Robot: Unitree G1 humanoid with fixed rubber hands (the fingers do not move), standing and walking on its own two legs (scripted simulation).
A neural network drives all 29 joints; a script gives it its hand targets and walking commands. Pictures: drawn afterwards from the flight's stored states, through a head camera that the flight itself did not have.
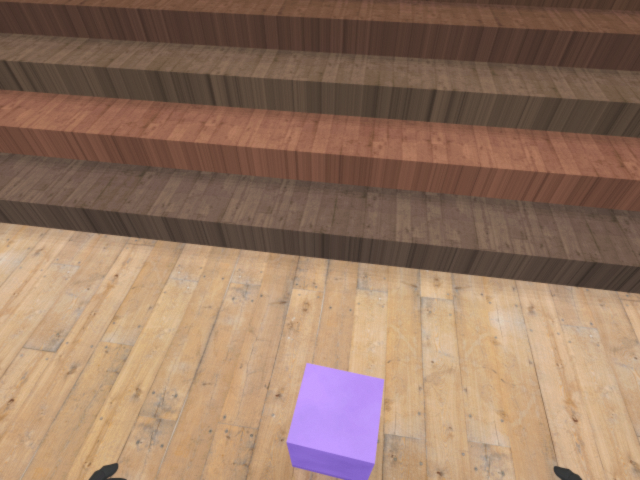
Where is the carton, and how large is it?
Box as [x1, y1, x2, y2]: [286, 363, 383, 479]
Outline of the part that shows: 307,363 286,442 292,466 344,479 367,479 374,464 383,379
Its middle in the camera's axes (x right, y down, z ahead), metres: +0.04 +0.52 +1.06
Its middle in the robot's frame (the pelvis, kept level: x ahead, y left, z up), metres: +0.38 -0.02 -0.66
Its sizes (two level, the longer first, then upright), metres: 0.210 0.200 0.250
